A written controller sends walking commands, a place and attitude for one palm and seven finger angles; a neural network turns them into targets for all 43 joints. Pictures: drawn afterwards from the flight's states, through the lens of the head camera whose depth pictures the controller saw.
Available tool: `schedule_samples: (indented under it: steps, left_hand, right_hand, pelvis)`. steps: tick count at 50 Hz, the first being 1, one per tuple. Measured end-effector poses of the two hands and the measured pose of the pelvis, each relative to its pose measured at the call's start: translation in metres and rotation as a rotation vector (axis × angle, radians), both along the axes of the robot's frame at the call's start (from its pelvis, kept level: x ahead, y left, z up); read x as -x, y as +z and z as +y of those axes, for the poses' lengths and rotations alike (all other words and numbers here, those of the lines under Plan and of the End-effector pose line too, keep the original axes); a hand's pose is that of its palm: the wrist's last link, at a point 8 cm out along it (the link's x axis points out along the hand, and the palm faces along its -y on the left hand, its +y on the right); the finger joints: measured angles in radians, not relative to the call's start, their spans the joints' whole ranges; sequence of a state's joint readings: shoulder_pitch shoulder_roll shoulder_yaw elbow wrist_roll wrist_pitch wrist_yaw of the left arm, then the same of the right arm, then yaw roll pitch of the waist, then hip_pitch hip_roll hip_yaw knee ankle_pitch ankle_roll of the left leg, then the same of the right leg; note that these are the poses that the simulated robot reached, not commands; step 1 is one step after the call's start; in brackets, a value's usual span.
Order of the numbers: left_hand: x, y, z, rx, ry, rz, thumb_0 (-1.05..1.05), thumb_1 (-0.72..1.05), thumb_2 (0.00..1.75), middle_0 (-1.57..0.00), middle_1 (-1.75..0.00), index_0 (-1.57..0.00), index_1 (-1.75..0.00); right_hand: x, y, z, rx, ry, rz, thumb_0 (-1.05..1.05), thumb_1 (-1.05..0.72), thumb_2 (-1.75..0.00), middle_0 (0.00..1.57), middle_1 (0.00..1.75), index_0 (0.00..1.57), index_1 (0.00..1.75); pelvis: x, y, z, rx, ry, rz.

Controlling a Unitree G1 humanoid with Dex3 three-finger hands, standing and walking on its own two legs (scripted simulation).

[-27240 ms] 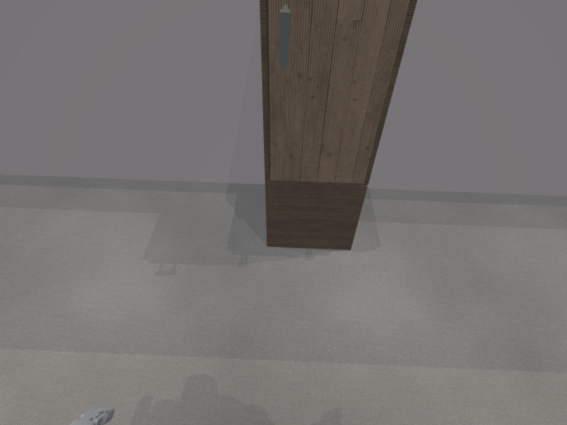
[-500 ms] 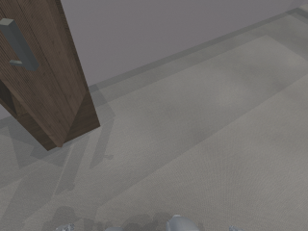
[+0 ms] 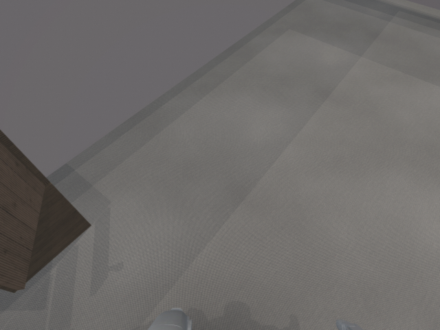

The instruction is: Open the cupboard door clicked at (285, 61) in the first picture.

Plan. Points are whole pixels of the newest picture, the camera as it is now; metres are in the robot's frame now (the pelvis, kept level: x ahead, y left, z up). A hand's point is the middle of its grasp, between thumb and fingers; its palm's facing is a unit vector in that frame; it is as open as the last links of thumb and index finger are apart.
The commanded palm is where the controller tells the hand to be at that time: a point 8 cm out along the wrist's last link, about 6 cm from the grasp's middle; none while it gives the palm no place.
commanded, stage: walk to a spot facing it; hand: left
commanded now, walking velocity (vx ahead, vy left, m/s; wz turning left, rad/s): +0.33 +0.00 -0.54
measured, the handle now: out of the picture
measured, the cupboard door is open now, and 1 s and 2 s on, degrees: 50 50 50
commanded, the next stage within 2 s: turn to face it in 1.46 s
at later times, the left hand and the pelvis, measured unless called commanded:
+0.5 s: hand (200, 209) +0.40 +0.08 -0.16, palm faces -0.35 -0.91 -0.23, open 7.4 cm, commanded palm none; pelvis +0.18 -0.05 -0.02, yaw -16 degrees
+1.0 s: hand (205, 215) +0.40 +0.07 -0.19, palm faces -0.24 -0.96 -0.17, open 7.3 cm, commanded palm none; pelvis +0.41 -0.11 -0.01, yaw -20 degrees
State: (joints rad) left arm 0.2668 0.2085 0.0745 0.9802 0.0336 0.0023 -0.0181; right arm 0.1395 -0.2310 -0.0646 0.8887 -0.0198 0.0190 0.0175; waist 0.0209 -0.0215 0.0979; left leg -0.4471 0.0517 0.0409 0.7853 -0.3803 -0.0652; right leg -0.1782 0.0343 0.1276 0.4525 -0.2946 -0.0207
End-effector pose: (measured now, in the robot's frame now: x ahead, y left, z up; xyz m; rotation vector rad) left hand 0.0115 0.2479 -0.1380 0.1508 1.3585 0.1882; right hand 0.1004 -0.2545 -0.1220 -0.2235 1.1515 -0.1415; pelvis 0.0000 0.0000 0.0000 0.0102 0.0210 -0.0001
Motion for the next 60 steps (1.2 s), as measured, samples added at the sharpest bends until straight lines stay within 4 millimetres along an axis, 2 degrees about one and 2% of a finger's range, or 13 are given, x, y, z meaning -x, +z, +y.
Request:
schedule_samples:
  steps: [5, 8, 12, 16, 20, 25, 28, 33, 41, 50, 52, 54, 60]
  left_hand:
    - [-0.034, -0.021, 0.019, 0.028, -0.035, 0.029, 0.00, 0.90, 0.90, -0.21, -0.30, -0.20, -0.30]
    - [-0.080, -0.018, 0.024, 0.032, -0.095, -0.003, 0.01, 0.90, 0.90, -0.20, -0.30, -0.20, -0.30]
    - [-0.158, -0.005, 0.015, 0.044, -0.175, -0.102, 0.01, 0.91, 0.90, -0.20, -0.30, -0.20, -0.30]
    - [-0.237, 0.007, -0.012, 0.053, -0.277, -0.184, 0.01, 0.91, 0.90, -0.20, -0.30, -0.19, -0.30]
    - [-0.315, 0.011, -0.054, 0.053, -0.394, -0.236, 0.00, 0.91, 0.90, -0.20, -0.30, -0.19, -0.30]
    - [-0.398, 0.004, -0.116, 0.040, -0.489, -0.341, 0.00, 0.91, 0.90, -0.20, -0.30, -0.20, -0.30]
    - [-0.410, 0.004, -0.136, 0.038, -0.475, -0.340, 0.00, 0.91, 0.90, -0.20, -0.30, -0.20, -0.30]
    - [-0.396, 0.005, -0.153, 0.042, -0.446, -0.197, 0.00, 0.91, 0.90, -0.20, -0.30, -0.20, -0.30]
    - [-0.399, 0.006, -0.136, -0.001, -0.352, -0.074, -0.02, 0.95, 0.90, -0.20, -0.30, -0.20, -0.30]
    - [-0.396, -0.019, -0.129, 0.033, -0.258, 0.182, 0.00, 0.91, 0.90, -0.20, -0.30, -0.20, -0.30]
    - [-0.410, -0.024, -0.129, 0.043, -0.264, 0.222, 0.00, 0.91, 0.90, -0.20, -0.30, -0.20, -0.30]
    - [-0.436, -0.025, -0.133, 0.045, -0.284, 0.215, 0.00, 0.91, 0.90, -0.20, -0.30, -0.20, -0.30]
    - [-0.561, -0.012, -0.166, 0.071, -0.337, 0.026, 0.01, 0.91, 0.90, -0.20, -0.30, -0.20, -0.30]
  right_hand:
    - [-0.026, -0.002, 0.018, 0.037, -0.029, -0.094, 0.00, -0.91, -0.90, 0.20, 0.30, 0.20, 0.29]
    - [-0.012, 0.002, 0.025, 0.033, -0.078, -0.055, 0.00, -0.91, -0.90, 0.20, 0.30, 0.20, 0.29]
    - [0.023, 0.003, 0.034, 0.009, -0.162, 0.076, 0.00, -0.91, -0.90, 0.20, 0.30, 0.20, 0.29]
    - [0.061, -0.002, 0.040, -0.033, -0.269, 0.218, 0.00, -0.91, -0.90, 0.20, 0.30, 0.20, 0.29]
    - [0.091, -0.010, 0.042, -0.082, -0.381, 0.345, 0.00, -0.91, -0.90, 0.20, 0.30, 0.20, 0.29]
    - [0.102, -0.028, 0.032, -0.154, -0.473, 0.487, 0.00, -0.91, -0.90, 0.20, 0.30, 0.20, 0.29]
    - [0.072, -0.032, 0.010, -0.163, -0.494, 0.476, 0.00, -0.91, -0.90, 0.20, 0.30, 0.20, 0.29]
    - [-0.025, -0.024, -0.037, -0.125, -0.474, 0.293, 0.01, -0.91, -0.90, 0.20, 0.30, 0.20, 0.29]
    - [-0.184, -0.015, -0.088, -0.101, -0.383, 0.063, 0.00, -0.91, -0.90, 0.20, 0.30, 0.19, 0.29]
    - [-0.355, -0.012, -0.113, -0.042, -0.284, -0.100, 0.00, -0.91, -0.90, 0.20, 0.30, 0.20, 0.29]
    - [-0.375, -0.013, -0.114, -0.019, -0.289, -0.129, 0.00, -0.91, -0.90, 0.20, 0.30, 0.20, 0.29]
    - [-0.378, -0.012, -0.113, -0.016, -0.313, -0.118, 0.00, -0.91, -0.90, 0.20, 0.30, 0.20, 0.29]
    - [-0.342, -0.009, -0.106, -0.029, -0.408, 0.095, -0.01, -0.94, -0.90, 0.20, 0.30, 0.20, 0.29]
  pelvis:
    - [-0.033, -0.015, 0.021, 0.028, -0.065, -0.002]
    - [-0.052, -0.009, 0.022, 0.024, -0.105, -0.008]
    - [-0.077, 0.001, 0.017, 0.025, -0.147, 0.001]
    - [-0.106, 0.003, 0.009, 0.022, -0.198, 0.006]
    - [-0.138, -0.003, -0.010, 0.007, -0.247, 0.005]
    - [-0.183, -0.025, -0.050, -0.014, -0.283, -0.009]
    - [-0.201, -0.022, -0.067, -0.004, -0.292, -0.029]
    - [-0.235, -0.003, -0.087, -0.004, -0.313, -0.019]
    - [-0.305, 0.004, -0.109, 0.011, -0.333, -0.004]
    - [-0.408, -0.014, -0.113, 0.024, -0.350, -0.009]
    - [-0.428, -0.019, -0.112, 0.019, -0.363, -0.020]
    - [-0.445, -0.017, -0.114, 0.015, -0.371, -0.029]
    - [-0.493, 0.000, -0.130, 0.015, -0.362, -0.025]
